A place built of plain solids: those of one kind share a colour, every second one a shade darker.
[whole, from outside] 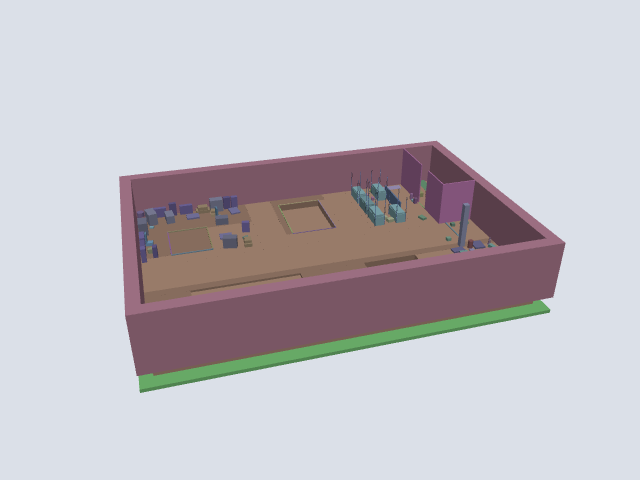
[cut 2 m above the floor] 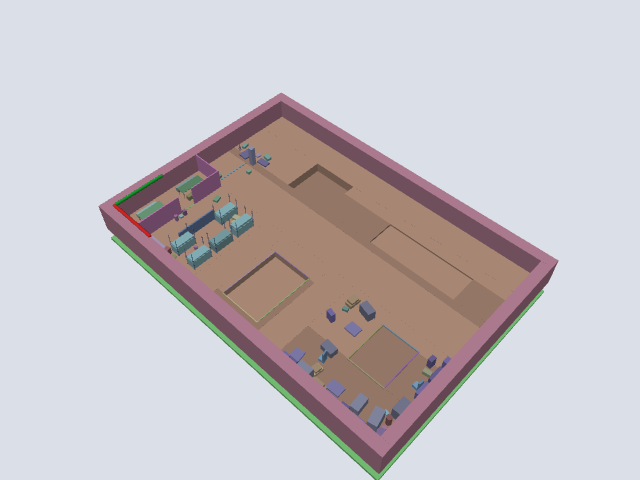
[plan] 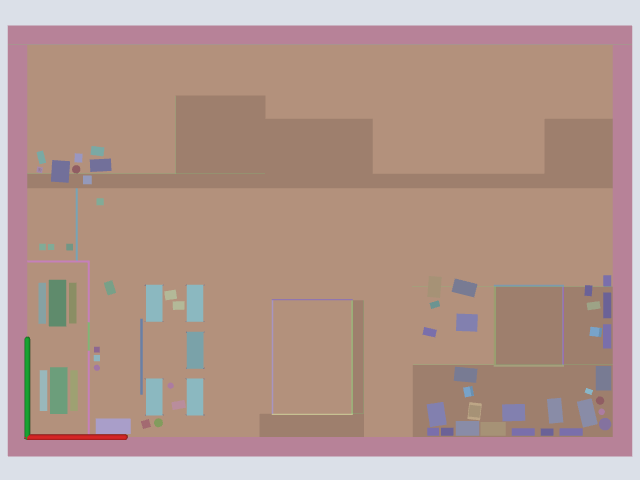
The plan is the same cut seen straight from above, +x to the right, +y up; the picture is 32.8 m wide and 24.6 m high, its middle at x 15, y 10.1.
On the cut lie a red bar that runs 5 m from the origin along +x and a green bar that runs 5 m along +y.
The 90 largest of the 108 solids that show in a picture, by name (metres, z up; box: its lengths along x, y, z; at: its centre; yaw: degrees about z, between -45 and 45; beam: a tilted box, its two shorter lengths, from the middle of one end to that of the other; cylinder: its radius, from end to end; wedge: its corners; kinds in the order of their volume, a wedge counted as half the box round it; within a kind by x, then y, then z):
{
 "floor_1": {"box": [3.2, 9.05, 1.0], "at": [1.6, 4.53, -0.5]},
 "floor_2": {"box": [7.6, 4.01, 2.1], "at": [3.8, 15.51, -1.05]},
 "floor_3": {"box": [2.4, 9.05, 1.0], "at": [4.4, 4.53, -0.5]},
 "floor_4": {"box": [3.9, 9.05, 1.0], "at": [7.55, 4.53, -0.5]},
 "floor_5": {"box": [4.61, 4.01, 1.1], "at": [9.9, 15.51, -1.55]},
 "floor_6": {"box": [2.4, 9.05, 1.0], "at": [10.7, 4.53, -0.5]},
 "floor_7": {"box": [0.7, 5.81, 2.1], "at": [12.25, 4.11, -1.05]},
 "floor_8": {"box": [5.35, 1.2, 2.1], "at": [14.57, 0.6, -1.05]},
 "floor_9": {"box": [5.35, 2.04, 2.1], "at": [14.57, 8.03, -1.05]},
 "floor_10": {"box": [4.01, 5.81, 1.49], "at": [14.61, 4.11, -1.35]},
 "floor_11": {"box": [5.49, 2.81, 2.1], "at": [14.96, 14.9, -1.05]},
 "floor_12": {"box": [30.0, 3.7, 1.0], "at": [15.0, 10.9, -0.5]},
 "floor_13": {"box": [30.0, 0.75, 2.1], "at": [15.0, 13.12, -1.05]},
 "floor_14": {"box": [30.0, 2.59, 2.1], "at": [15.0, 18.8, -1.05]},
 "floor_15": {"box": [0.64, 5.81, 2.1], "at": [16.93, 4.11, -1.05]},
 "floor_16": {"box": [2.5, 9.05, 1.0], "at": [18.5, 4.53, -0.5]},
 "floor_17": {"box": [17.79, 1.2, 2.1], "at": [21.11, 16.91, -1.05]},
 "floor_18": {"box": [4.25, 4.01, 2.1], "at": [21.88, 5.71, -1.05]},
 "floor_19": {"box": [8.81, 2.81, 1.92], "at": [22.11, 14.9, -1.14]},
 "floor_20": {"box": [10.25, 3.7, 2.1], "at": [24.88, 1.85, -1.05]},
 "floor_21": {"box": [10.25, 1.34, 2.1], "at": [24.88, 8.38, -1.05]},
 "floor_22": {"box": [3.41, 4.01, 2.1], "at": [25.7, 5.71, -1.05]},
 "floor_23": {"box": [3.49, 2.81, 2.1], "at": [28.25, 14.9, -1.05]},
 "floor_24": {"box": [2.59, 4.01, 2.1], "at": [28.7, 5.71, -1.05]},
 "wall_1": {"box": [1.0, 20.1, 5.0], "at": [-0.5, 10.05, 1.5]},
 "wall_2": {"box": [32.0, 1.0, 5.0], "at": [15.0, -0.5, 1.5]},
 "wall_3": {"box": [32.0, 1.0, 5.0], "at": [15.0, 20.6, 1.5]},
 "wall_4": {"box": [1.0, 20.1, 5.0], "at": [30.5, 10.05, 1.5]},
 "floor_base_1": {"box": [32.0, 22.1, 0.3], "at": [15.0, 10.05, -2.35]},
 "piece_1": {"box": [0.85, 1.9, 0.87], "at": [6.5, 2.06, 0.43]},
 "piece_2": {"box": [0.77, 1.82, 0.15], "at": [6.5, 2.06, 0.94]},
 "piece_3": {"box": [0.85, 1.9, 0.87], "at": [6.5, 6.86, 0.43]},
 "piece_4": {"box": [0.77, 1.82, 0.13], "at": [6.5, 6.86, 0.94]},
 "piece_5": {"box": [0.85, 1.9, 0.87], "at": [8.6, 2.06, 0.43]},
 "piece_6": {"box": [0.77, 1.82, 0.12], "at": [8.6, 2.06, 0.93]},
 "piece_7": {"box": [0.85, 1.9, 0.87], "at": [8.6, 4.46, 0.43]},
 "piece_8": {"box": [0.77, 1.82, 0.14], "at": [8.6, 4.46, 0.94]},
 "piece_9": {"box": [0.85, 1.9, 0.87], "at": [8.6, 6.86, 0.43]},
 "piece_10": {"box": [0.77, 1.82, 0.24], "at": [8.6, 6.86, 0.99]},
 "pallet_load_1": {"box": [1.2, 0.71, 0.97], "at": [22.41, 7.64, 0.48], "yaw": -14.1},
 "pallet_load_2": {"box": [1.16, 0.73, 0.65], "at": [22.46, 3.19, 0.33], "yaw": -5.4},
 "pallet_load_3": {"box": [1.21, 0.75, 1.21], "at": [22.55, 0.45, 0.6]},
 "pallet_load_4": {"box": [0.73, 1.27, 0.75], "at": [27.05, 1.35, 0.38], "yaw": 5.3},
 "pallet_load_5": {"box": [0.78, 1.36, 1.14], "at": [28.7, 1.24, 0.57], "yaw": 13.6},
 "pallet_load_6": {"box": [0.8, 1.26, 1.21], "at": [29.53, 3.01, 0.6]},
 "part_1": {"box": [3.2, 0.1, 4.05], "at": [1.6, 9.0, 1.98]},
 "part_2": {"box": [0.1, 4.43, 4.05], "at": [3.15, 2.21, 1.98]},
 "part_3": {"box": [0.1, 3.07, 4.05], "at": [3.15, 7.42, 1.98]},
 "crate_stack_1": {"box": [0.67, 0.4, 0.99], "at": [20.62, 5.37, 0.49], "yaw": -12.8},
 "crate_stack_2": {"box": [0.6, 0.41, 1.15], "at": [20.8, 0.28, 0.57]},
 "crate_stack_3": {"box": [0.65, 0.41, 1.18], "at": [21.52, 0.28, 0.59]},
 "crate_stack_4": {"box": [1.19, 0.38, 0.88], "at": [25.41, 0.26, 0.44]},
 "crate_stack_5": {"box": [0.66, 0.37, 1.25], "at": [26.64, 0.26, 0.62]},
 "crate_stack_6": {"box": [1.2, 0.38, 0.91], "at": [27.87, 0.26, 0.46]},
 "crate_stack_7": {"box": [0.38, 0.55, 1.01], "at": [28.76, 7.51, 0.51], "yaw": -4.2},
 "crate_stack_8": {"box": [0.43, 1.24, 0.96], "at": [29.71, 5.16, 0.48]},
 "crate_stack_9": {"box": [0.42, 1.33, 0.96], "at": [29.72, 6.75, 0.48]},
 "crate_stack_10": {"box": [0.42, 0.58, 1.28], "at": [29.72, 8.0, 0.64]},
 "sack_pile_1": {"box": [0.66, 1.08, 0.31], "at": [20.87, 7.69, 0.15], "yaw": -4.5},
 "sack_pile_2": {"box": [0.59, 0.76, 0.25], "at": [20.87, 7.69, 0.43], "yaw": -4.5},
 "sack_pile_3": {"box": [0.65, 0.87, 0.29], "at": [22.93, 1.32, 0.14], "yaw": -6.3},
 "sack_pile_4": {"box": [0.59, 0.61, 0.24], "at": [22.93, 1.32, 0.41], "yaw": -6.3},
 "sack_pile_5": {"box": [1.3, 0.7, 0.3], "at": [23.87, 0.42, 0.15]},
 "sack_pile_6": {"box": [0.91, 0.63, 0.32], "at": [23.87, 0.42, 0.46]},
 "pallet_1": {"box": [0.92, 1.11, 0.2], "at": [1.7, 13.62, 0.05], "yaw": -3.7},
 "pallet_2": {"box": [1.09, 0.64, 0.2], "at": [3.76, 13.93, 0.05], "yaw": 2.8},
 "pallet_3": {"box": [0.87, 1.18, 0.18], "at": [20.98, 1.16, 0.04], "yaw": 8.6},
 "pallet_4": {"box": [1.09, 0.89, 0.19], "at": [22.53, 5.87, 0.04], "yaw": -2.1},
 "pallet_5": {"box": [1.17, 0.87, 0.16], "at": [24.93, 1.25, 0.08], "yaw": 1.5},
 "column_a0b_1": {"box": [0.45, 0.45, 4.0], "at": [3.08, 13.19, 2.0]},
 "bencha_1": {"box": [0.39, 2.1, 0.43], "at": [2.33, 6.86, 0.21]},
 "bencha_2": {"box": [0.39, 2.1, 0.43], "at": [2.4, 2.38, 0.21]},
 "benchb_1": {"box": [0.39, 2.1, 0.43], "at": [0.76, 6.86, 0.21]},
 "benchb_2": {"box": [0.39, 2.1, 0.43], "at": [0.83, 2.38, 0.21]},
 "screenW_1": {"box": [0.13, 3.9, 1.19], "at": [5.86, 4.11, 0.59]},
 "bin_1": {"cylinder": 0.21, "from": [2.51, 13.72, 0.0], "to": [2.51, 13.72, 0.69]},
 "bin_2": {"box": [0.43, 0.42, 0.69], "at": [6.08, 0.67, 0.34], "yaw": 16.6},
 "bin_3": {"cylinder": 0.21, "from": [29.35, 1.87, 0.0], "to": [29.35, 1.87, 0.92]},
 "barrel_1": {"cylinder": 0.32, "from": [29.61, 0.66, 0.0], "to": [29.61, 0.66, 0.93]},
 "carton_1": {"box": [0.6, 0.47, 0.3], "at": [7.34, 7.28, 0.15], "yaw": 8.9},
 "carton_2": {"box": [0.6, 0.44, 0.31], "at": [7.75, 6.74, 0.15], "yaw": 1.1},
 "carton_3": {"box": [0.67, 0.39, 0.4], "at": [29.02, 6.73, 0.2], "yaw": 8.1},
 "hand_truck_1": {"box": [0.48, 0.51, 0.3], "at": [22.62, 2.33, 0.15], "yaw": 10.5},
 "hand_truck_2": {"box": [0.14, 0.51, 0.95], "at": [22.78, 2.36, 0.78], "yaw": 10.5},
 "hand_truck_3": {"box": [0.61, 0.47, 0.3], "at": [29.14, 5.39, 0.15], "yaw": -6.6},
 "top_1": {"box": [0.9, 2.4, 0.044], "at": [1.55, 6.86, 0.73]},
 "top_2": {"box": [0.9, 2.4, 0.044], "at": [1.61, 2.38, 0.73]},
 "crate_1": {"box": [0.67, 0.46, 0.29], "at": [3.6, 14.65, 0.14], "yaw": -7.3},
 "low_mat_1": {"box": [1.8, 0.8, 0.06], "at": [4.4, 0.55, -0.02]},
 "inway_sack_1": {"box": [0.46, 0.68, 0.26], "at": [4.24, 7.65, 0.08], "yaw": 18.0}
}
